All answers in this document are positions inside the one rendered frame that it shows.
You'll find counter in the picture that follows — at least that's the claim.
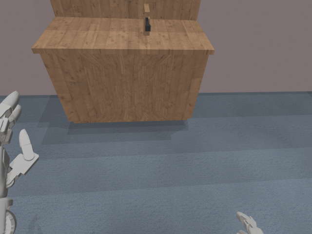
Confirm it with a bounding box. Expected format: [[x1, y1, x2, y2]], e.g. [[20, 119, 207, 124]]
[[31, 0, 215, 123]]

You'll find robot left hand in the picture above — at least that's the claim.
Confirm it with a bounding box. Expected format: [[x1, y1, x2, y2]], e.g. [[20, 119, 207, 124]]
[[0, 91, 39, 198]]

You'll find tap lever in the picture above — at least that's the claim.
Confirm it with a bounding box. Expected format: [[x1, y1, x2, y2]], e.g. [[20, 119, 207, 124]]
[[145, 18, 151, 31]]

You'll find robot right hand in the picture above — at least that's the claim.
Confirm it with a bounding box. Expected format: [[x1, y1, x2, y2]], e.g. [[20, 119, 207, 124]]
[[236, 212, 264, 234]]

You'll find robot left forearm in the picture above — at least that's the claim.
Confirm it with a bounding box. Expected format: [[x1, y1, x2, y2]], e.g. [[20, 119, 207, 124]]
[[0, 197, 17, 234]]

